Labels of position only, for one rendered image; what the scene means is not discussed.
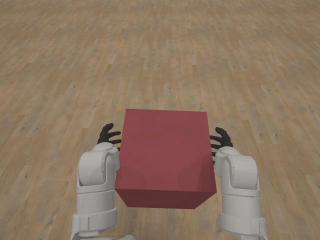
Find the robot left forearm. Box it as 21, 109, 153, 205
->
70, 142, 120, 240

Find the robot right forearm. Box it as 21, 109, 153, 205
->
214, 146, 269, 240

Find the left robot hand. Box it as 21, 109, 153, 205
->
97, 123, 121, 151

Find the carton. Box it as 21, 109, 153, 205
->
115, 108, 217, 210

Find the right robot hand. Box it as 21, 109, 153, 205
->
210, 127, 233, 165

